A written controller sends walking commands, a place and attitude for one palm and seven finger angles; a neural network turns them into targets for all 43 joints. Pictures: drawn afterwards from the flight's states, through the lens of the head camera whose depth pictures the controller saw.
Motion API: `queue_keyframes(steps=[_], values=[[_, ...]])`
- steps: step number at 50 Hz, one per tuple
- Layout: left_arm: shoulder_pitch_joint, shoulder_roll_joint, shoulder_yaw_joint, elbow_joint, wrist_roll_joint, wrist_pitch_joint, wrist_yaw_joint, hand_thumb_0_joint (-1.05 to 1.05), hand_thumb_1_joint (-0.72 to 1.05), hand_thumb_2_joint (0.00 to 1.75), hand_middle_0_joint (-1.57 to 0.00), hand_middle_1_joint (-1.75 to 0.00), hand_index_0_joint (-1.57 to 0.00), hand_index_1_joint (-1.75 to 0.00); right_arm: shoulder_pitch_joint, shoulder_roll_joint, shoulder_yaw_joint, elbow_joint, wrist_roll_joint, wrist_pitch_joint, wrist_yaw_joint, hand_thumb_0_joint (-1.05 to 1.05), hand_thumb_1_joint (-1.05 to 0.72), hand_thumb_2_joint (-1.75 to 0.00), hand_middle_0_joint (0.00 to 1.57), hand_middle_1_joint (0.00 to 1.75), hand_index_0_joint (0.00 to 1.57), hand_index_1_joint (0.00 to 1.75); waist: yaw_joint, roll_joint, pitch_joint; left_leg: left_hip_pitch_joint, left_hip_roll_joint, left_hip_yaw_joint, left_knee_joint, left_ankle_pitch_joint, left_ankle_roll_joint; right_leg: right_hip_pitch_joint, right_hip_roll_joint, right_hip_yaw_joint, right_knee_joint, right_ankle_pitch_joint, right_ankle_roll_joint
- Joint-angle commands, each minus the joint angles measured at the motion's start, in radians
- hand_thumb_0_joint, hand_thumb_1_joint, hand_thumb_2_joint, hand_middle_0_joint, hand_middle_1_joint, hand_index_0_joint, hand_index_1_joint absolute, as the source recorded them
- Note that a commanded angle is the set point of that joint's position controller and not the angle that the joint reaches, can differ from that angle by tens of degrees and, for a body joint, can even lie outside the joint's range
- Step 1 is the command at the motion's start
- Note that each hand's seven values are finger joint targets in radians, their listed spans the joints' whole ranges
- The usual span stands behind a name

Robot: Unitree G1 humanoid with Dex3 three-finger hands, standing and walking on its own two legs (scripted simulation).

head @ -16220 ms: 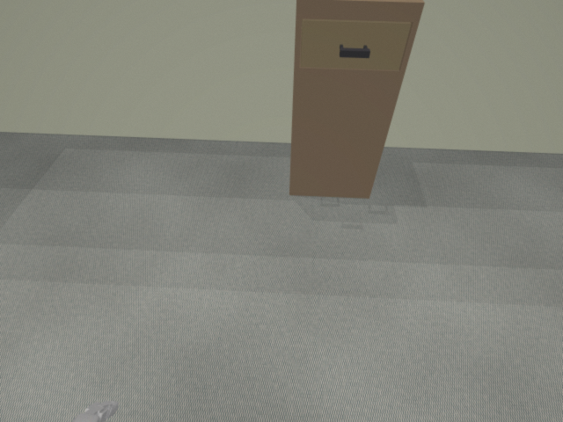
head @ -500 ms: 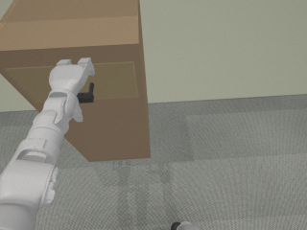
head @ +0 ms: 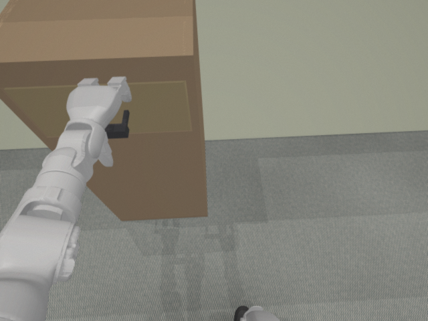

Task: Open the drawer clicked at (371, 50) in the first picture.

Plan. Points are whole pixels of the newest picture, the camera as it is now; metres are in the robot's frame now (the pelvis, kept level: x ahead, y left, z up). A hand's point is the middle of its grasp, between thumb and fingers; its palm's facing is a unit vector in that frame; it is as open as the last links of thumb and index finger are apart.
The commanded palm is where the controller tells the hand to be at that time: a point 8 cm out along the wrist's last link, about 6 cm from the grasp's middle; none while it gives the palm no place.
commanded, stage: move the hooked fingers above the handle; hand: left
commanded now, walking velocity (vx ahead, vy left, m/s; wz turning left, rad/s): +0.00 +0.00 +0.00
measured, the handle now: (105, 123) +0.53 +0.23 +0.01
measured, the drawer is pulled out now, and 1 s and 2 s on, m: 0.00 0.00 0.00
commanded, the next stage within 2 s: none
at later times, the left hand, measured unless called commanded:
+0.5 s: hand (86, 129) +0.47 +0.24 +0.06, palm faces -0.11 +0.02 -0.99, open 13.8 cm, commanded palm +0.46 +0.23 +0.12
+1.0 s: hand (99, 118) +0.48 +0.21 +0.07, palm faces -0.05 +0.01 -1.00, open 13.7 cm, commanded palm +0.46 +0.23 +0.12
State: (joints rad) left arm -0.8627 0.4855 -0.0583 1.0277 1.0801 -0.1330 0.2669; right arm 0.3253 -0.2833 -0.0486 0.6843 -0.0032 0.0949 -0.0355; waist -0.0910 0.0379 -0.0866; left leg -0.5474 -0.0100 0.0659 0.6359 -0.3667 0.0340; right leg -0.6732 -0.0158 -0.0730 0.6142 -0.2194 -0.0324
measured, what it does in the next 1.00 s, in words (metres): stands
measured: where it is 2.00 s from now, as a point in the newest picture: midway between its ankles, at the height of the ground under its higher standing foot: outside the picture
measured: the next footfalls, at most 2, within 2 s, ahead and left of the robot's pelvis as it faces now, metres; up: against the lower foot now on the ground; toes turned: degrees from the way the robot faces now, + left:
none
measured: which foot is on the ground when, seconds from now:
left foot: down 0.00-1.00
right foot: down 0.00-1.00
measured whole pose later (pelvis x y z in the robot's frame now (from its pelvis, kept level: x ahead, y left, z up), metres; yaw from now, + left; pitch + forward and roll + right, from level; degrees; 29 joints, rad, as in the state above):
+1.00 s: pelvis +0.00 +0.00 +0.00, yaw -2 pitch +14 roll +1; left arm -0.87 0.48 -0.04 1.06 1.07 -0.04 0.23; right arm 0.29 -0.25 -0.01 0.67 0.02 0.13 -0.03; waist -0.09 0.05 -0.09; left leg -0.50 -0.01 0.10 0.60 -0.35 0.04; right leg -0.64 -0.01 -0.04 0.59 -0.20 -0.02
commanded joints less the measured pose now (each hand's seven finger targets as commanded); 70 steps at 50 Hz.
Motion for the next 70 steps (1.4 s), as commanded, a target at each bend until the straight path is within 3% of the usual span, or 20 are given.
queue_keyframes(steps=[1, 4, 7, 13, 16, 19, 24, 29, 32, 34, 36, 39, 43, 46, 51, 56, 60, 64, 66, 70], values=[[-0.510, 0.321, 0.107, -0.163, -0.002, 0.061, 0.082, 0.00, -0.50, 0.30, -0.30, -1.20, -0.30, -1.20, 0.105, -0.141, -0.044, -0.057, -0.001, -0.011, -0.003, 0.00, -0.90, -0.90, 0.20, 0.30, 0.20, 0.30, -0.008, 0.006, -0.443, 0.067, -0.021, -0.048, -0.057, 0.384, 0.003, 0.366, 0.032, 0.063, -0.015, 0.265, -0.003], [-0.534, 0.334, 0.115, -0.171, -0.006, 0.082, 0.084, 0.00, -0.50, 0.30, -0.30, -1.20, -0.30, -1.20, 0.098, -0.144, -0.044, -0.056, -0.002, -0.005, -0.004, 0.00, -0.90, -0.90, 0.20, 0.30, 0.20, 0.30, -0.014, -0.022, -0.477, 0.065, -0.023, -0.043, -0.058, 0.397, 0.007, 0.407, 0.029, 0.068, -0.018, 0.300, 0.001], [-0.500, 0.382, 0.146, -0.189, -0.004, 0.089, 0.075, 0.00, -0.50, 0.30, -0.30, -1.20, -0.30, -1.20, 0.081, -0.141, -0.040, -0.062, 0.002, 0.001, -0.006, 0.00, -0.90, -0.90, 0.20, 0.30, 0.20, 0.30, 0.016, -0.001, -0.499, 0.063, -0.024, -0.034, -0.073, 0.389, 0.006, 0.455, 0.025, 0.074, -0.017, 0.311, 0.002], [-0.426, 0.405, 0.156, -0.172, -0.022, 0.076, 0.030, 0.00, -0.50, 0.30, -0.30, -1.20, -0.30, -1.20, 0.053, -0.141, -0.033, -0.077, 0.013, 0.005, -0.021, 0.00, -0.90, -0.90, 0.20, 0.30, 0.20, 0.30, 0.026, -0.043, -0.437, 0.031, -0.023, -0.023, -0.099, 0.321, 0.012, 0.487, 0.020, 0.083, -0.041, 0.276, 0.007], [-0.373, 0.371, 0.128, -0.143, -0.027, 0.065, 0.002, 0.00, -0.50, 0.30, -0.30, -1.20, -0.30, -1.20, 0.056, -0.142, -0.033, -0.084, 0.019, 0.004, -0.027, 0.00, -0.90, -0.90, 0.20, 0.30, 0.20, 0.30, 0.024, -0.063, -0.401, 0.018, -0.022, -0.019, -0.106, 0.290, 0.013, 0.482, 0.017, 0.085, -0.054, 0.256, 0.009], [-0.361, 0.276, 0.053, -0.130, -0.029, 0.049, -0.029, 0.00, -0.50, 0.30, -0.30, -1.20, -0.30, -1.20, 0.064, -0.143, -0.038, -0.084, 0.023, -0.004, -0.027, 0.00, -0.90, -0.90, 0.20, 0.30, 0.20, 0.30, -0.001, -0.057, -0.357, 0.049, -0.015, -0.022, -0.103, 0.284, 0.013, 0.420, 0.021, 0.081, -0.071, 0.226, 0.005], [-0.442, 0.198, -0.004, -0.257, -0.056, -0.027, -0.058, 0.00, -0.50, 0.30, -0.30, -1.20, -0.30, -1.20, 0.095, -0.140, -0.055, -0.073, 0.014, -0.011, -0.027, 0.00, -0.90, -0.90, 0.20, 0.30, 0.20, 0.30, -0.028, -0.032, -0.402, 0.137, -0.014, -0.046, -0.078, 0.322, 0.016, 0.369, 0.025, 0.081, -0.070, 0.222, 0.002], [-0.510, 0.316, 0.108, -0.340, -0.039, -0.081, 0.017, 0.00, -0.50, 0.30, -0.30, -1.20, -0.30, -1.20, 0.101, -0.137, -0.059, -0.054, -0.004, -0.008, -0.023, 0.00, -0.90, -0.90, 0.20, 0.30, 0.20, 0.30, -0.006, 0.032, -0.447, 0.154, -0.020, -0.067, -0.053, 0.404, 0.005, 0.344, 0.030, 0.072, -0.032, 0.248, -0.008], [-0.500, 0.351, 0.145, -0.264, -0.015, -0.033, 0.089, 0.00, -0.50, 0.30, -0.30, -1.20, -0.30, -1.20, 0.085, -0.136, -0.048, -0.044, -0.005, -0.009, -0.009, 0.00, -0.90, -0.90, 0.20, 0.30, 0.20, 0.30, 0.005, 0.064, -0.400, 0.099, -0.023, -0.068, -0.055, 0.385, -0.006, 0.306, 0.032, 0.058, -0.014, 0.214, -0.013], [-0.510, 0.384, 0.170, -0.222, 0.007, 0.023, 0.119, 0.00, -0.50, 0.30, -0.30, -1.20, -0.30, -1.20, 0.071, -0.141, -0.043, -0.041, -0.009, -0.008, 0.000, 0.00, -0.90, -0.90, 0.20, 0.30, 0.20, 0.30, 0.016, 0.066, -0.427, 0.084, -0.023, -0.061, -0.052, 0.405, -0.009, 0.324, 0.033, 0.055, -0.001, 0.229, -0.014], [-0.476, 0.346, 0.134, -0.163, 0.012, 0.088, 0.120, 0.00, -0.50, 0.30, -0.30, -1.20, -0.30, -1.20, 0.072, -0.138, -0.041, -0.045, -0.008, -0.005, 0.009, 0.00, -0.90, -0.90, 0.20, 0.30, 0.20, 0.30, 0.020, 0.067, -0.454, 0.093, -0.018, -0.051, -0.052, 0.448, -0.015, 0.348, 0.034, 0.050, 0.006, 0.275, -0.011], [-0.413, 0.365, 0.156, -0.117, -0.004, 0.132, 0.082, 0.00, -0.50, 0.30, -0.30, -1.20, -0.30, -1.20, 0.070, -0.149, -0.039, -0.050, -0.003, 0.009, 0.010, 0.00, -0.90, -0.90, 0.20, 0.30, 0.20, 0.30, 0.033, -0.037, -0.484, 0.076, -0.013, -0.041, -0.060, 0.482, -0.009, 0.427, 0.034, 0.053, -0.001, 0.337, -0.003], [-0.407, 0.315, 0.091, -0.074, -0.008, 0.164, 0.034, 0.00, -0.50, 0.30, -0.30, -1.20, -0.30, -1.20, 0.049, -0.149, -0.030, -0.067, 0.016, 0.019, -0.003, 0.00, -0.90, -0.90, 0.20, 0.30, 0.20, 0.30, 0.013, -0.103, -0.360, 0.029, -0.011, -0.031, -0.105, 0.325, 0.002, 0.407, 0.030, 0.055, -0.044, 0.238, 0.005], [-0.374, 0.351, 0.110, -0.082, -0.010, 0.138, -0.002, 0.00, -0.50, 0.30, -0.30, -1.20, -0.30, -1.20, 0.046, -0.150, -0.024, -0.082, 0.020, 0.022, -0.019, 0.00, -0.90, -0.90, 0.20, 0.30, 0.20, 0.30, 0.028, -0.109, -0.371, 0.023, -0.013, -0.024, -0.114, 0.303, 0.008, 0.446, 0.024, 0.069, -0.048, 0.235, 0.005], [-0.329, 0.310, 0.089, -0.129, -0.021, 0.070, -0.035, 0.00, -0.50, 0.30, -0.30, -1.20, -0.30, -1.20, 0.049, -0.143, -0.025, -0.106, 0.020, 0.009, -0.030, 0.00, -0.90, -0.90, 0.20, 0.30, 0.20, 0.30, 0.032, -0.076, -0.351, 0.036, -0.012, -0.026, -0.113, 0.262, 0.010, 0.413, 0.024, 0.073, -0.056, 0.186, 0.002], [-0.462, 0.316, 0.085, -0.260, -0.011, -0.027, -0.005, 0.00, -0.50, 0.30, -0.30, -1.20, -0.30, -1.20, 0.078, -0.137, -0.043, -0.095, 0.012, -0.015, -0.036, 0.00, -0.90, -0.90, 0.20, 0.30, 0.20, 0.30, -0.006, -0.011, -0.383, 0.075, -0.016, -0.043, -0.083, 0.250, 0.014, 0.362, 0.024, 0.087, -0.054, 0.159, 0.001], [-0.548, 0.318, 0.096, -0.331, -0.015, -0.064, 0.046, 0.00, -0.50, 0.30, -0.30, -1.20, -0.30, -1.20, 0.110, -0.135, -0.060, -0.062, -0.002, -0.028, -0.028, 0.00, -0.90, -0.90, 0.20, 0.30, 0.20, 0.30, -0.022, 0.058, -0.477, 0.150, -0.019, -0.063, -0.047, 0.344, 0.007, 0.323, 0.030, 0.082, -0.031, 0.198, -0.003], [-0.551, 0.271, 0.067, -0.222, -0.023, -0.007, 0.081, 0.00, -0.50, 0.30, -0.30, -1.20, -0.30, -1.20, 0.115, -0.141, -0.056, -0.028, -0.006, -0.028, -0.013, 0.00, -0.90, -0.90, 0.20, 0.30, 0.20, 0.30, -0.042, 0.049, -0.440, 0.127, -0.020, -0.064, -0.042, 0.342, 0.000, 0.288, 0.033, 0.067, -0.033, 0.190, -0.004], [-0.513, 0.310, 0.088, -0.133, -0.016, 0.047, 0.079, 0.00, -0.50, 0.30, -0.30, -1.20, -0.30, -1.20, 0.113, -0.150, -0.048, -0.021, 0.001, -0.023, -0.008, 0.00, -0.90, -0.90, 0.20, 0.30, 0.20, 0.30, -0.029, 0.022, -0.408, 0.082, -0.019, -0.059, -0.055, 0.317, -0.001, 0.300, 0.033, 0.063, -0.033, 0.183, -0.003], [-0.481, 0.282, 0.054, -0.073, -0.015, 0.108, 0.031, 0.00, -0.50, 0.30, -0.30, -1.20, -0.30, -1.20, 0.113, -0.153, -0.044, -0.032, 0.009, -0.012, -0.005, 0.00, -0.90, -0.90, 0.20, 0.30, 0.20, 0.30, -0.023, -0.009, -0.424, 0.065, -0.018, -0.043, -0.061, 0.359, 0.002, 0.365, 0.031, 0.066, -0.033, 0.262, 0.000]])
